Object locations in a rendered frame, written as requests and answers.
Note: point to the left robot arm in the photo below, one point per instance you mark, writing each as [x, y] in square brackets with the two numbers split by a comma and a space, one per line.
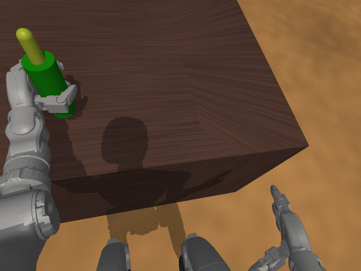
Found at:
[28, 216]

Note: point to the right robot arm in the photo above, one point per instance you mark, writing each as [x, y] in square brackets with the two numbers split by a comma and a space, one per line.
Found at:
[305, 261]

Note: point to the right robot hand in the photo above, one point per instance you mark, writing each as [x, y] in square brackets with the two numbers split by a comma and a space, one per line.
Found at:
[293, 235]

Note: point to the bottle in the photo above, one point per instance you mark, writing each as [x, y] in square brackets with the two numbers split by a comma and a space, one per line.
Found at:
[42, 69]

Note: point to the left robot hand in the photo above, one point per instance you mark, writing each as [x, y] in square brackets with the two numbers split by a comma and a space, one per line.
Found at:
[22, 92]

